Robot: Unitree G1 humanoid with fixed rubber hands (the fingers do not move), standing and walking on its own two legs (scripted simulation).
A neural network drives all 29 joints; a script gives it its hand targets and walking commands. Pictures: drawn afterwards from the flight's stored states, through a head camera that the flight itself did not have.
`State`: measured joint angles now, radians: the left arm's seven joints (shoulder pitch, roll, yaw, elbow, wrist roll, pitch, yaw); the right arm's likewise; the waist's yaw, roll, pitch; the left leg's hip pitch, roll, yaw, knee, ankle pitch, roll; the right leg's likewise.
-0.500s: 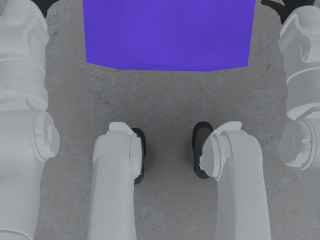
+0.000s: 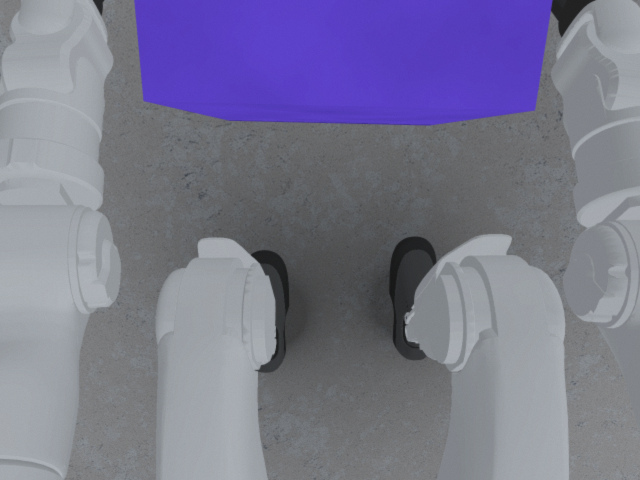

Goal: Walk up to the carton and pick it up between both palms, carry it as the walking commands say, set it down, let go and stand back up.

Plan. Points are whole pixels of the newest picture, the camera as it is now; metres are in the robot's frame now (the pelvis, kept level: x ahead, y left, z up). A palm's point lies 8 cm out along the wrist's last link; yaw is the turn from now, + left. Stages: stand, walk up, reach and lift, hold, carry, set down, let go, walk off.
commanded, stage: reach and lift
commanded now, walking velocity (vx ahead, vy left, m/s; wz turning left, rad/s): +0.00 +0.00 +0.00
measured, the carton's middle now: (335, 29) +0.53 +0.01 -0.23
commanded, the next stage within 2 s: none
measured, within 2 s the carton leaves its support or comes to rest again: leaves its support in 1.34 s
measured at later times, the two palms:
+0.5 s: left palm out of the picture +0.55 +0.21 -0.15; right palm out of the picture +0.54 -0.19 -0.16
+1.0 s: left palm out of the picture +0.55 +0.20 -0.15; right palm out of the picture +0.54 -0.19 -0.16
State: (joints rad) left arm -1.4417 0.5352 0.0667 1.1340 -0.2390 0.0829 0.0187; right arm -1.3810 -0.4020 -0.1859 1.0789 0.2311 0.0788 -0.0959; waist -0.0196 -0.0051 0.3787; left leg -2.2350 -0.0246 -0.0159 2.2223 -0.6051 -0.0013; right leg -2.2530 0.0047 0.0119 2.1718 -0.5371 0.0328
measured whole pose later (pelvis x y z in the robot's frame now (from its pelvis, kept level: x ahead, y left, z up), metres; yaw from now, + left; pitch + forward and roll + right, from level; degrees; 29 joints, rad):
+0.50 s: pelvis +0.00 +0.00 +0.00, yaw +0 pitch +35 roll -2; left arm -1.50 0.47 0.04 1.18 -0.22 0.07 0.05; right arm -1.43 -0.34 -0.15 1.13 0.22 0.06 -0.13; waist -0.02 -0.01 0.39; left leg -2.22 -0.01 -0.02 2.21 -0.60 0.00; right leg -2.24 0.01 0.01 2.16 -0.53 0.03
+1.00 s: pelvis +0.00 -0.01 +0.01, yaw +0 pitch +37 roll -1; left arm -1.53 0.48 -0.05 1.23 -0.28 0.06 0.01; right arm -1.45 -0.37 -0.06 1.15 0.31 0.07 -0.11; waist -0.01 -0.02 0.36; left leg -2.24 -0.03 -0.03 2.17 -0.58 -0.02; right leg -2.26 0.03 0.01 2.13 -0.51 0.03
